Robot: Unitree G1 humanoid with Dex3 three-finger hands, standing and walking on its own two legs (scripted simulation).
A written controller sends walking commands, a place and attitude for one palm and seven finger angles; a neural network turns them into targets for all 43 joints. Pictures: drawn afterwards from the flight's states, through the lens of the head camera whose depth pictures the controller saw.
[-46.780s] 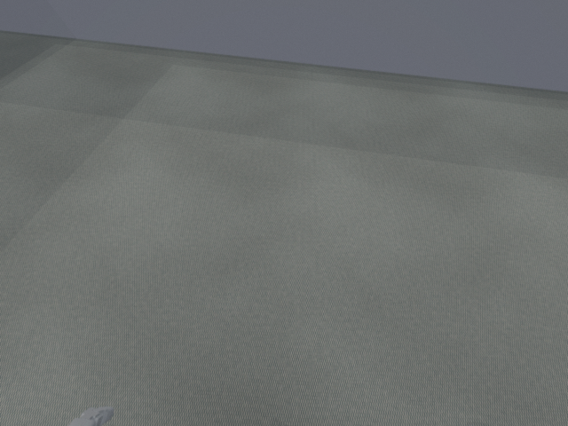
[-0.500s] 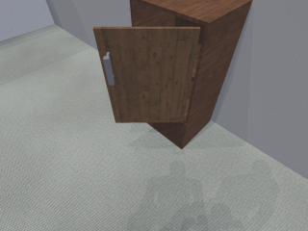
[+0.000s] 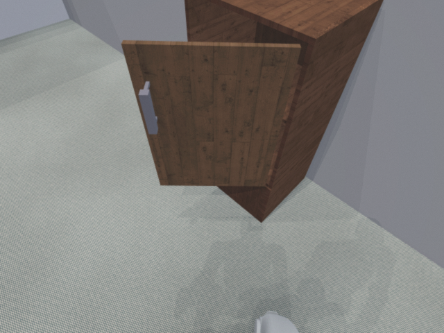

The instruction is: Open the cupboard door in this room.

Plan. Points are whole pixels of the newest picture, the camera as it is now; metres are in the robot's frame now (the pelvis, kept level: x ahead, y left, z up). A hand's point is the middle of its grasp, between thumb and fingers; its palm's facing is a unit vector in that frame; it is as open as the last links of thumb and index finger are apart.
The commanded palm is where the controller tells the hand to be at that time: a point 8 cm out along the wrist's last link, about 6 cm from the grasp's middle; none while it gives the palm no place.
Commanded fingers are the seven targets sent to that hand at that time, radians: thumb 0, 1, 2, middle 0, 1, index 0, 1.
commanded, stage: shuffle to correct the standing spot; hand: left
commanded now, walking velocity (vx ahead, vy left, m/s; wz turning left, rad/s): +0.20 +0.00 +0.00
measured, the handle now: (150, 108) +0.67 +0.23 -0.02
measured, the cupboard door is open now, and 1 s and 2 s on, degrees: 44 44 44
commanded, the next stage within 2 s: come to a stop and stand still in 0.28 s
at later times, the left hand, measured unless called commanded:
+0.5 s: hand (154, 331) +0.15 +0.15 -0.18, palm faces +0.12 -0.98 -0.17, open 7.3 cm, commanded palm none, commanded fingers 0.00 0.90 0.90 -0.20 -0.30 -0.20 -0.30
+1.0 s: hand (167, 326) +0.16 +0.12 -0.17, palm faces +0.08 -0.97 -0.23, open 7.4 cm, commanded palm none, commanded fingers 0.00 0.90 0.90 -0.20 -0.30 -0.20 -0.30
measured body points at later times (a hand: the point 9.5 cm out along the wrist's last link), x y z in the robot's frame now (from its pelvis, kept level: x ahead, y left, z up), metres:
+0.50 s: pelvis +0.15 -0.03 -0.01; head +0.15 -0.02 +0.44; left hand +0.15 +0.20 -0.17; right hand +0.24 -0.27 -0.15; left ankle +0.20 +0.08 -0.74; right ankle +0.14 -0.14 -0.74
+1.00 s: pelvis +0.15 -0.06 -0.01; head +0.17 -0.08 +0.44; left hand +0.16 +0.17 -0.15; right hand +0.21 -0.29 -0.17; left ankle +0.13 +0.08 -0.71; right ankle +0.14 -0.14 -0.74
